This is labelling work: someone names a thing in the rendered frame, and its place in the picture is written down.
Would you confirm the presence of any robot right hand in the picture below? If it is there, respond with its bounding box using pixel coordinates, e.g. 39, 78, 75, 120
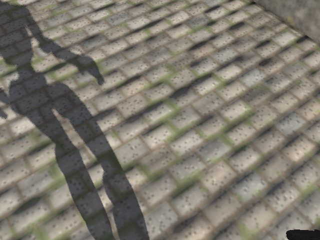
286, 229, 320, 240

